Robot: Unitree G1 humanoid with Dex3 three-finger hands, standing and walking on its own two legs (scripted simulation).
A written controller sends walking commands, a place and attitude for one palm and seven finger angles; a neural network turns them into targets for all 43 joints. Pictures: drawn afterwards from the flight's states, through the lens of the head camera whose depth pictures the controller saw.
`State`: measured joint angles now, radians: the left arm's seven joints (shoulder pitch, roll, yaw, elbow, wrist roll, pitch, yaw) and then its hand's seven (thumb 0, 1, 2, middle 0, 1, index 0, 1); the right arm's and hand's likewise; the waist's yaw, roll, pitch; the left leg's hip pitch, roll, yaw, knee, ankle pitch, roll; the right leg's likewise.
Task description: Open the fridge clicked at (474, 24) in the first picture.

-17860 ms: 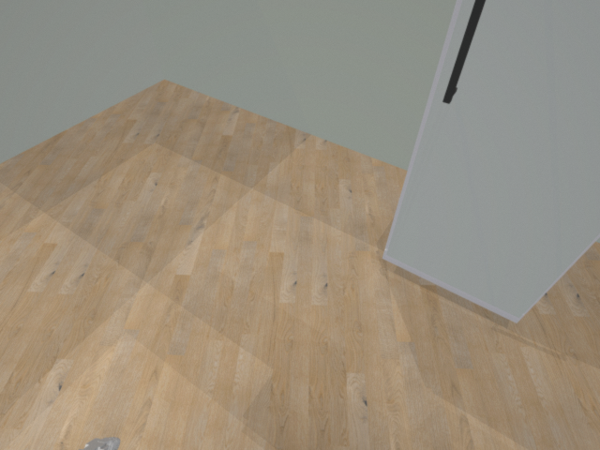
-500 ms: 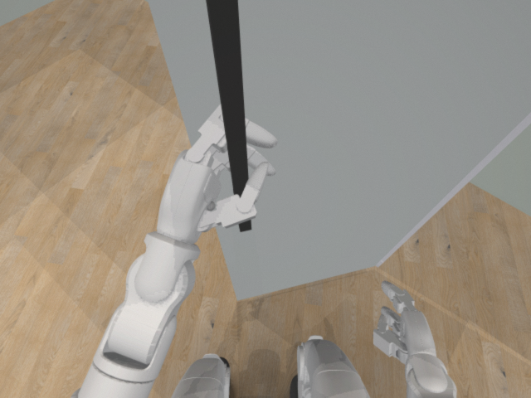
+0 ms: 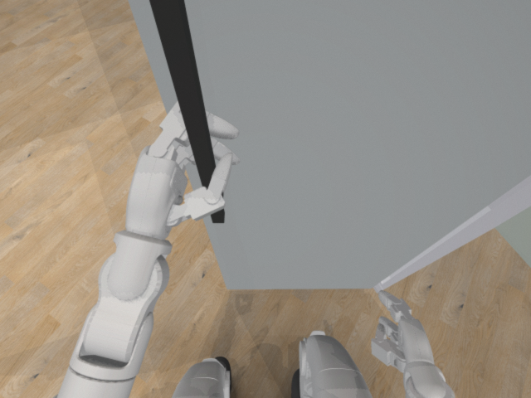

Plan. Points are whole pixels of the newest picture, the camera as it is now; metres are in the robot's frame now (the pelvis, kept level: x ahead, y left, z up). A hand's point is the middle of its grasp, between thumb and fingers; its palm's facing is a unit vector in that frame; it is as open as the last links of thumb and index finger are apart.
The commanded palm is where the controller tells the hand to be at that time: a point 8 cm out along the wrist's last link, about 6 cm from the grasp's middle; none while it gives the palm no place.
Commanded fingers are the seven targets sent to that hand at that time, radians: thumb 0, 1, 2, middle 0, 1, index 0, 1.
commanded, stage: walk backward, drawing the door open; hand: left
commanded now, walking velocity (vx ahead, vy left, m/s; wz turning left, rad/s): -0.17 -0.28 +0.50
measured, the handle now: (194, 85) +0.37 +0.08 +0.25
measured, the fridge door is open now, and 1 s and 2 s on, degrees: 64 73 72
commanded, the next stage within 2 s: stop walking and hold the door back in 0.22 s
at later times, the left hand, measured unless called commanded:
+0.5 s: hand (251, 259) +0.24 +0.03 +0.16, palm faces +0.34 -0.94 -0.08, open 5.4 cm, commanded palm +0.23 +0.08 +0.15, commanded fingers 0.00 0.90 0.90 -0.45 -1.40 -0.45 -1.40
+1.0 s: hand (238, 237) +0.27 +0.04 +0.16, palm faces +0.39 -0.91 -0.16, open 5.3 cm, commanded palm +0.22 +0.09 +0.15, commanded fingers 0.00 0.90 0.90 -0.45 -1.40 -0.45 -1.40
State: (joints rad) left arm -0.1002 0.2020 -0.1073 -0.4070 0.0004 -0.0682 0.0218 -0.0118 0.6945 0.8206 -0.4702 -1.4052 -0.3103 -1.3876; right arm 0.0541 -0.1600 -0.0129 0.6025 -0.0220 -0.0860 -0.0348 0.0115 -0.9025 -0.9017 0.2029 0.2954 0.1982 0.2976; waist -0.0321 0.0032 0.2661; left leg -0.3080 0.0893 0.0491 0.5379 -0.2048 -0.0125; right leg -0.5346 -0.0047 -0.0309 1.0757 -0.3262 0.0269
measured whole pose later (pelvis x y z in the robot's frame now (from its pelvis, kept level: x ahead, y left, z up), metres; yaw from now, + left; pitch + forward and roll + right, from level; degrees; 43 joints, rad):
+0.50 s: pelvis -0.03 -0.18 -0.01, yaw +16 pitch -1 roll -1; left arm -0.12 0.20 -0.01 -0.22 -0.06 -0.10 0.12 0.00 0.77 0.84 -0.45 -1.41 -0.37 -1.40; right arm 0.13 -0.23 -0.01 0.60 0.01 -0.02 -0.08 0.01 -0.91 -0.90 0.20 0.29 0.19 0.30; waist 0.01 -0.01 0.14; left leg -0.30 -0.01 0.11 0.59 -0.27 0.08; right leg -0.36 -0.05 -0.10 0.80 -0.44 0.02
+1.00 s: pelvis -0.09 -0.21 -0.01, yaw +19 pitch -3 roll +2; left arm -0.56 0.23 0.12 0.46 -0.04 -0.16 0.07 -0.07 0.68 0.79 -0.45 -1.41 -0.45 -1.40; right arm 0.21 -0.31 -0.05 0.70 0.01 -0.01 -0.09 0.01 -0.90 -0.90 0.20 0.30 0.20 0.30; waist -0.07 0.00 0.10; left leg -0.27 0.03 0.10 0.54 -0.21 0.00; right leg -0.31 -0.14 0.01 0.62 -0.27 0.07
